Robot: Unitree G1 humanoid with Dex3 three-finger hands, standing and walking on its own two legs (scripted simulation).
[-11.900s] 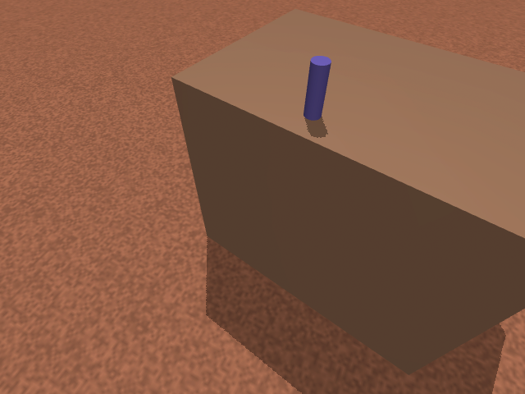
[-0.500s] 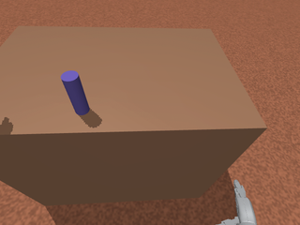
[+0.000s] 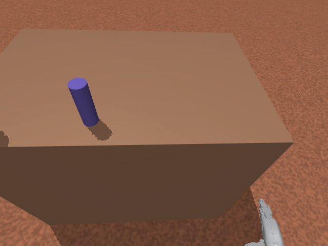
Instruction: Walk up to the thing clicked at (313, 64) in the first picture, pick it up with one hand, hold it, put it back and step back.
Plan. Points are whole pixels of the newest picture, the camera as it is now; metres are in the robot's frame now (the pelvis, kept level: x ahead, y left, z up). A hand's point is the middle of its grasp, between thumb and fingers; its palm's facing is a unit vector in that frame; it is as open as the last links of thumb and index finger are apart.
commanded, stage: approach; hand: left
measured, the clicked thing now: (84, 104) +0.45 +0.20 +0.10
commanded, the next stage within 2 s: close in in 0.24 s
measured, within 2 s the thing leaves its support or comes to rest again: neither
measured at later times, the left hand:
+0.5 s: hand (67, 110) +0.44 +0.24 +0.08, palm faces +0.08 -1.00 +0.04, open 17.5 cm
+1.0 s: hand (82, 113) +0.43 +0.20 +0.09, palm faces +0.12 -0.99 +0.00, open 17.5 cm
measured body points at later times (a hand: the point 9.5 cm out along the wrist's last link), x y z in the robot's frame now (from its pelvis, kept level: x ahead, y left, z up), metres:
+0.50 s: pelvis -0.02 +0.00 -0.02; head +0.05 +0.03 +0.43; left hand +0.43 +0.30 +0.08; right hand +0.12 -0.27 -0.08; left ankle -0.02 +0.12 -0.73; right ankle -0.02 -0.14 -0.73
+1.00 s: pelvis -0.01 -0.01 -0.03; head +0.04 +0.00 +0.42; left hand +0.42 +0.25 +0.09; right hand +0.13 -0.28 -0.09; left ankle -0.02 +0.12 -0.73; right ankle -0.02 -0.14 -0.73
